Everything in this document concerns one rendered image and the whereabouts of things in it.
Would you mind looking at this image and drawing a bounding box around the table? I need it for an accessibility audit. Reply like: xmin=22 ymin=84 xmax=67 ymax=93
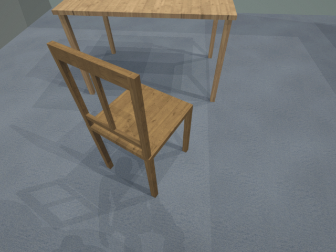
xmin=51 ymin=0 xmax=237 ymax=102

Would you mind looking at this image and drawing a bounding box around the chair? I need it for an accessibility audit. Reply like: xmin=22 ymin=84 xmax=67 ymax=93
xmin=47 ymin=40 xmax=193 ymax=198

